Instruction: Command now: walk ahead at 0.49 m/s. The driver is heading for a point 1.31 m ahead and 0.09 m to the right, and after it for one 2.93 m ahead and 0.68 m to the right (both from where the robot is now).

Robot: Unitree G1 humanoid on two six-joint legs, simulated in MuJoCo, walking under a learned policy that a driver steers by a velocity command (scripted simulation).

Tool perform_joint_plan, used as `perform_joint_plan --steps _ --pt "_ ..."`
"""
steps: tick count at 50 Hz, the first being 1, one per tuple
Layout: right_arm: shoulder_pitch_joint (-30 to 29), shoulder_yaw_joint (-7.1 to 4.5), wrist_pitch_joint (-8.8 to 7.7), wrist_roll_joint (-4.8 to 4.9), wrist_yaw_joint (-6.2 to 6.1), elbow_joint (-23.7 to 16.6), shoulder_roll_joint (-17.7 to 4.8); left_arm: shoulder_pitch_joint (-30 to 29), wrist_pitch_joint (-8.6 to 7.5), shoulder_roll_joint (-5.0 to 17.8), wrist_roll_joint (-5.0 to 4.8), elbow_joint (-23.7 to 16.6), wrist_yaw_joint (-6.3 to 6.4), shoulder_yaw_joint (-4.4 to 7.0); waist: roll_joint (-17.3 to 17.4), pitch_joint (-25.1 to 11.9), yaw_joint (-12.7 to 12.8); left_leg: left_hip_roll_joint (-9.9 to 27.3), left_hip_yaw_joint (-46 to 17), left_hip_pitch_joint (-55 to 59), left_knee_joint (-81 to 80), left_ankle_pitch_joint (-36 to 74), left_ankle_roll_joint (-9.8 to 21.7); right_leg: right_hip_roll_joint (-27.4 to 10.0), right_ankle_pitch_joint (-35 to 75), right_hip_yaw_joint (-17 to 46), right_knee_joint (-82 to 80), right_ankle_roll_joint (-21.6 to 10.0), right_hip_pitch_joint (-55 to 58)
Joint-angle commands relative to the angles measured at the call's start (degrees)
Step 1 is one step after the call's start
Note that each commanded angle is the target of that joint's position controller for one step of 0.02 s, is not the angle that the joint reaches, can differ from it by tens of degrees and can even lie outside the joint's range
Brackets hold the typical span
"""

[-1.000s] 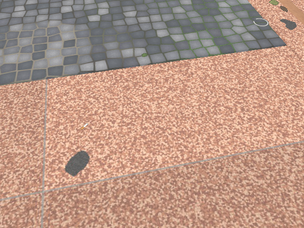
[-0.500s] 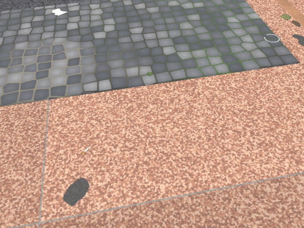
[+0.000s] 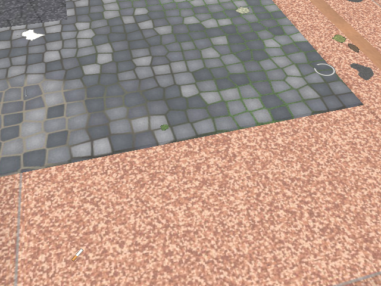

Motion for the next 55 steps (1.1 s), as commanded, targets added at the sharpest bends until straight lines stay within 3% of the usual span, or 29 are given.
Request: perform_joint_plan --steps 1,5,10,12,13,14,15,16,17,18,19,20,22,24,28,32,37,40,41,42,43,44,45,46,47,48,50,52,55 --pt "-2.3 -1.23 -0.99 0.11 -1.13 -3.2 -7.6 1.9 0.22 2.5 0.7 -2.4 0.37 0.72 4.3 3.1 2.7 16.0 -11.8 -6.0 -11.6 4.2 9.8 -2.4 9.2 0.1 -8.3 1.5 -1.1" --pt "2.2 -1.5 -0.24 1.02 -1.95 -2.2 -9.2 -7.4 -0.43 1.6 0.16 -4.8 -0.35 0.33 4.4 3.1 -0.7 15.1 -9.0 -1.2 -10.6 4.9 7.3 0.3 17.5 -2.2 -24.8 2.0 0.9" --pt "6.4 -1.84 0.97 1.53 -2.09 -0.3 -9.8 -14.2 -0.96 2.5 -0.58 -7.7 -2.08 0.17 5.3 4.7 -2.7 18.8 -10.3 8.3 -6.4 3.4 6.4 1.9 12.3 -2.4 -33.2 0.8 0.6" --pt "5.8 -2.19 1.58 1.56 -2.22 -0.2 -10.5 -12.7 -1.48 3.8 -0.58 -7.9 -2.65 0.6 6.1 3.7 -1.1 20.1 -11.0 10.7 -3.1 6.7 5.5 2.9 7.7 -3.0 -35.6 -0.8 4.1" --pt "4.6 -2.26 1.9 1.51 -2.25 -0.5 -10.8 -9.2 -1.7 5.0 -0.52 -7.2 -2.71 1.21 6.6 1.9 1.3 19.5 -10.3 10.7 0.9 14.0 4.7 4.4 6.2 -4.3 -36.8 -1.8 9.6" --pt "3.7 -1.89 2.21 1.19 -2.23 -0.8 -10.0 -1.3 -1.84 7.2 -0.43 -4.7 -2.51 2.54 6.0 -2.7 5.1 16.6 -7.8 9.4 10.2 23.0 3.3 6.3 5.9 -5.7 -37.9 -3.3 19.9" --pt "3.1 -0.84 2.16 0.3 -2.2 -2.2 -7.6 10.6 -1.93 11.6 0.03 -2.0 -2.04 4.08 2.0 -11.4 9.5 13.0 -4.4 0.1 27.0 18.8 1.2 -0.6 7.0 1.9 -36.5 -6.9 37.2" --pt "9.0 1.13 0.85 0.32 -1.76 -3.0 -0.9 17.0 -1.35 17.4 0.86 -0.6 -2.03 5.48 -12.7 -18.5 7.9 2.8 -0.9 -24.3 49.2 -5.9 -3.3 -13.9 -1.3 27.6 -41.4 -15.6 58.6" --pt "8.6 0.53 -0.69 1.37 -1.47 -2.2 -4.2 17.1 -1.37 12.4 0.59 -0.5 -2.2 4.09 -12.4 -21.2 8.4 3.0 -9.7 -31.9 58.8 -23.4 -2.6 -16.1 -5.1 39.6 -47.8 -16.9 60.0" --pt "3.9 -0.68 -1.52 2.7 -1.19 -3.7 -8.8 11.7 -1.48 9.2 0.31 -1.5 -2.2 2.97 -8.7 -12.9 7.2 6.5 -10.4 -36.3 61.4 -20.0 -1.4 -14.4 -4.0 31.2 -48.0 -14.0 53.1" --pt "0.1 -0.84 -1.62 2.72 -1.41 -4.6 -9.3 6.4 -1.36 7.2 0.32 -2.9 -2.23 2.25 -4.0 -8.6 5.6 9.8 -8.7 -34.6 59.5 -14.6 -1.1 -11.9 0.7 22.7 -49.0 -12.2 45.0" --pt "-2.0 -1.06 -1.29 1.9 -1.75 -5.0 -8.4 2.9 -1.33 5.7 0.63 -3.3 -2.55 1.77 -0.9 -4.8 4.0 11.6 -8.0 -32.4 55.4 -10.8 -1.4 -9.5 4.8 17.4 -51.2 -11.2 37.5" --pt "-0.4 -1.35 0.42 1.27 -2.05 -4.6 -6.4 1.3 -1.58 3.7 1.06 -2.8 -3.01 1.17 -2.3 -2.6 1.2 13.5 -7.8 -26.5 50.4 -6.8 -1.8 -6.1 9.2 10.9 -54.7 -10.1 30.2" --pt "-0.1 -1.32 1.47 1.06 -2.22 -4.6 -5.0 3.5 -1.9 5.0 0.94 -1.3 -2.86 1.55 -1.7 -1.3 0.3 13.6 -7.0 -26.7 47.7 -4.5 -2.7 -5.3 14.7 7.3 -56.4 -11.0 28.5" --pt "-8.4 -1.61 1.63 0.52 -2.27 -7.6 -4.8 7.3 -1.31 6.5 0.84 0.6 -1.56 1.94 -0.6 1.1 1.8 13.6 -6.6 -32.6 35.6 5.5 -4.1 -4.8 18.2 3.7 -57.9 -10.6 31.0" --pt "-16.5 -1.2 1.18 0.89 -1.62 -9.7 -3.7 10.5 -0.87 7.4 0.3 2.1 -0.83 2.01 -1.1 2.9 4.3 11.7 -4.6 -30.1 22.7 13.6 -4.1 -3.6 14.7 0.7 -59.0 -9.0 32.2" --pt "-23.6 -0.9 0.54 1.49 -0.19 -12.5 -4.0 14.4 0.2 7.8 -0.18 4.7 -0.43 2.4 -1.3 5.5 6.0 10.5 -4.5 -31.8 15.6 10.2 -2.7 -6.9 14.5 1.0 -56.1 -8.6 40.7" --pt "-21.9 -1.41 -0.06 1.54 0.6 -12.8 -5.6 13.0 0.95 8.9 -0.34 4.9 -0.09 2.94 -2.3 3.8 3.7 8.8 -3.2 -26.1 13.2 4.2 -0.6 -8.2 22.9 1.0 -51.4 -7.4 43.6" --pt "-18.2 -2.09 -0.2 1.47 0.55 -12.0 -6.9 11.8 1.19 9.4 -0.29 4.7 -0.06 3.08 -3.2 1.4 1.5 7.0 -1.5 -19.6 12.8 2.9 0.3 -7.5 32.1 0.2 -47.3 -6.7 43.2" --pt "-10.1 -3.36 -0.2 1.37 0.27 -9.4 -8.9 10.7 1.53 8.8 -0.1 4.4 -0.08 2.82 -2.8 -3.3 -2.6 4.9 0.1 -8.6 11.9 3.3 1.6 -4.8 39.7 -1.9 -38.1 -5.4 41.1" --pt "0.9 -4.77 -0.13 1.0 -0.24 -6.5 -12.5 10.3 1.55 7.2 0.51 3.3 -0.12 2.04 0.0 -10.9 -6.7 10.0 -5.6 9.0 13.9 4.9 4.5 -1.7 33.0 -4.1 -23.3 -3.5 31.2" --pt "8.5 -6.21 0.28 0.01 -0.57 -5.0 -18.3 17.0 0.41 0.6 0.76 2.7 -0.82 0.04 13.8 -19.9 -5.1 25.0 -31.7 32.3 10.7 -3.1 13.8 8.1 6.3 -6.0 0.7 1.0 7.0" --pt "8.4 -4.84 0.41 0.47 -0.43 -4.9 -14.3 16.5 -1.21 1.7 -0.04 3.6 -1.17 0.1 16.2 -23.6 -5.2 28.3 -46.5 34.4 1.7 -7.5 15.4 10.3 -20.6 2.9 10.2 0.6 -1.1" --pt "3.4 -3.86 0.27 0.99 -0.45 -5.6 -11.2 11.1 -2.12 6.8 -1.65 2.0 -1.39 1.51 12.8 -14.5 -4.5 26.3 -38.6 27.0 0.9 -9.0 11.9 6.6 -18.1 3.8 13.6 -0.6 -6.4" --pt "-2.1 -3.18 0.28 0.99 -0.5 -6.9 -9.1 6.9 -2.36 7.5 -1.91 0.8 -1.12 1.64 8.5 -8.8 -2.7 24.2 -30.2 17.6 -0.3 -5.8 9.8 3.2 -12.4 1.8 11.5 -1.2 -5.8" --pt "-5.9 -2.59 0.2 0.57 -0.23 -7.4 -7.2 4.8 -2.04 7.0 -1.14 0.4 -0.63 1.96 5.2 -4.6 -0.9 21.8 -24.4 8.9 -2.4 -1.7 8.6 1.0 -8.1 0.7 7.6 -1.0 -3.2" --pt "-7.8 -1.99 -0.16 -0.22 0.18 -7.0 -5.2 7.0 -0.31 4.7 -0.37 0.9 -0.16 2.26 7.2 -2.4 2.4 18.4 -17.9 0.0 -6.1 1.5 7.4 -1.3 -3.8 1.0 2.6 -0.9 3.6" --pt "-5.9 -2.32 -0.48 -0.07 -0.08 -5.7 -6.5 7.6 0.74 3.1 -0.17 1.0 0.02 2.22 6.8 -1.1 3.2 17.7 -14.5 -2.5 -8.3 5.3 8.4 -1.7 -1.5 0.2 -0.3 -0.1 3.9" --pt "-2.7 -2.72 -0.35 0.03 -1.23 -4.3 -8.4 1.2 1.0 3.8 0.42 -1.3 0.21 2.62 5.2 1.0 2.1 17.8 -12.2 -0.3 -9.7 9.6 8.5 -2.1 6.3 0.1 -8.8 1.4 -2.3"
